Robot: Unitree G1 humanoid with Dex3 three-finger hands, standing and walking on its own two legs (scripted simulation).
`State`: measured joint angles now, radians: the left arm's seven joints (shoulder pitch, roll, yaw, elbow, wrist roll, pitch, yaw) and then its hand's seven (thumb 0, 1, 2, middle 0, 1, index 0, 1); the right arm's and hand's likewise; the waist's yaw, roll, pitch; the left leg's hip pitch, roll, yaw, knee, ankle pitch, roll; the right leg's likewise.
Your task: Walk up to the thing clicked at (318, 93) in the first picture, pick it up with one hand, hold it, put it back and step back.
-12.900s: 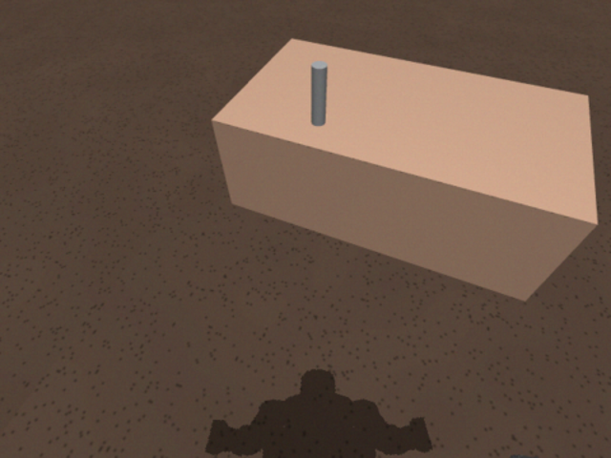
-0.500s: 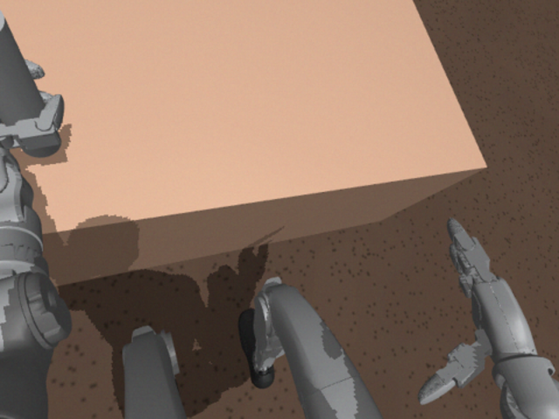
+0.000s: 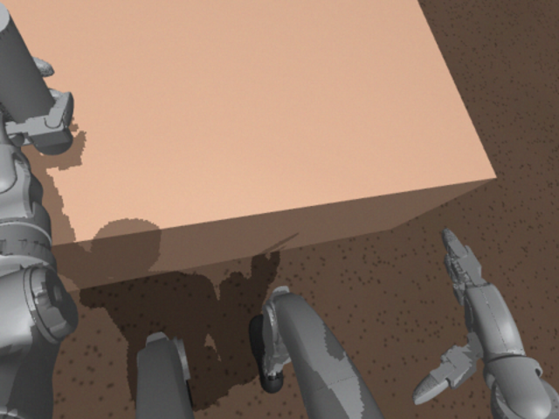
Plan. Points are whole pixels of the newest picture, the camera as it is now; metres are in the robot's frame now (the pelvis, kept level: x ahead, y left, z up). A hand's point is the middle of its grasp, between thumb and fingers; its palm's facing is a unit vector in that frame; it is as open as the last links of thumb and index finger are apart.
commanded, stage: settle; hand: left
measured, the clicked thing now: (23, 92) +0.55 +0.20 +0.01
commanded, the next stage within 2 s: lift in 0.24 s
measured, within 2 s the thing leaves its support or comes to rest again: neither
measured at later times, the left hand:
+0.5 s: hand (29, 98) +0.53 +0.19 +0.02, palm faces +0.15 -0.99 +0.00, open 6.7 cm
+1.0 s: hand out of the picture +0.47 +0.20 +0.09, palm faces +0.14 -0.99 -0.01, open 6.7 cm
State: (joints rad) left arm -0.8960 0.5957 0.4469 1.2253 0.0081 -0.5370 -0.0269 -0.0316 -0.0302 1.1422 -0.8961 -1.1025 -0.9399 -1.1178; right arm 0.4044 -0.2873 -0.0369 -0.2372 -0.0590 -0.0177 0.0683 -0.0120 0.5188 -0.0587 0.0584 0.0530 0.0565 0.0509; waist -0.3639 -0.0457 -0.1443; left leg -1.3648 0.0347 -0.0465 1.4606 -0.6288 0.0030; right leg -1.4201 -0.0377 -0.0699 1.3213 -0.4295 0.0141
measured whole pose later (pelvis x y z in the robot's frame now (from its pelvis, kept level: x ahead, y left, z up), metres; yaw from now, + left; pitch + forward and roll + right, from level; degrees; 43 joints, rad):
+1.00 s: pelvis +0.02 +0.00 +0.06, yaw +1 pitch +21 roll -2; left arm -0.56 0.35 0.34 0.86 -0.10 -0.42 -0.07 -0.03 -0.04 1.16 -0.91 -1.09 -0.95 -1.11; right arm 0.42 -0.25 -0.07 -0.02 -0.02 0.00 0.02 -0.01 0.52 -0.06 0.06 0.05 0.05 0.05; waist -0.17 -0.01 -0.15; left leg -1.00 0.03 -0.02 1.21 -0.58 0.00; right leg -1.07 -0.04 -0.05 1.11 -0.41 0.02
